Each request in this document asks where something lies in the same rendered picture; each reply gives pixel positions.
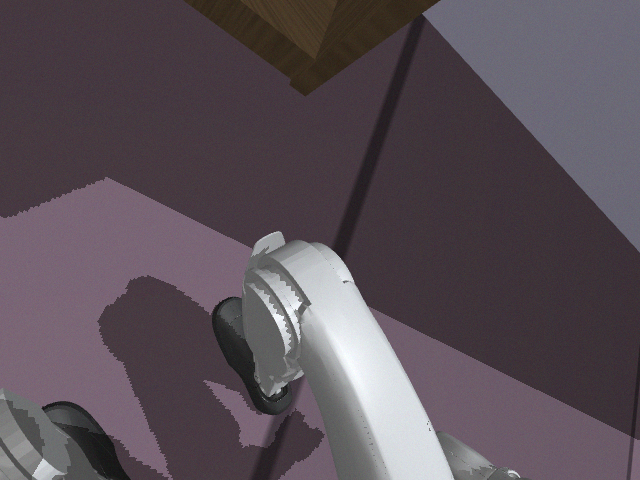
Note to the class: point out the left robot foot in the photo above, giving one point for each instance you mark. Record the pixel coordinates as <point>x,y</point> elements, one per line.
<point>88,434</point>

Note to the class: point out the bookshelf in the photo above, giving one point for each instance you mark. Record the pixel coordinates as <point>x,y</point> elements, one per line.
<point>310,41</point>

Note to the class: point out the right robot hand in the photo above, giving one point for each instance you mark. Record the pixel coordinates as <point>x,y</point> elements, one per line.
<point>465,463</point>

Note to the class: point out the right robot foot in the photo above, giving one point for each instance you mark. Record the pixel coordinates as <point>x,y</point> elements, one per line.
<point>227,324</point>

